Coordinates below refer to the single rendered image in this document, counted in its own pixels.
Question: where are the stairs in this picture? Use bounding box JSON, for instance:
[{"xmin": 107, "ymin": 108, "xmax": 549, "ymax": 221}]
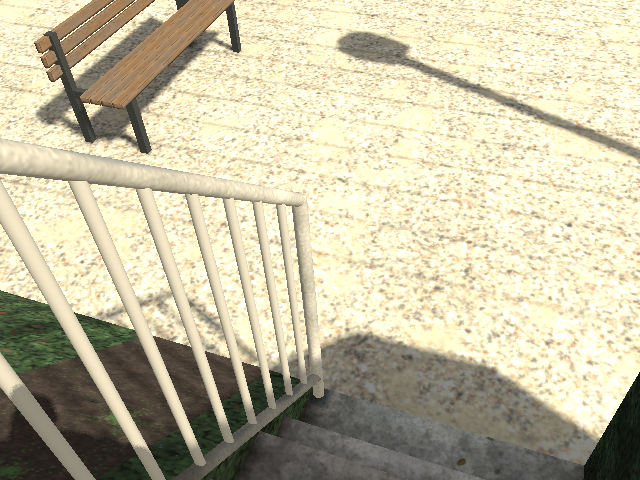
[{"xmin": 209, "ymin": 388, "xmax": 584, "ymax": 480}]

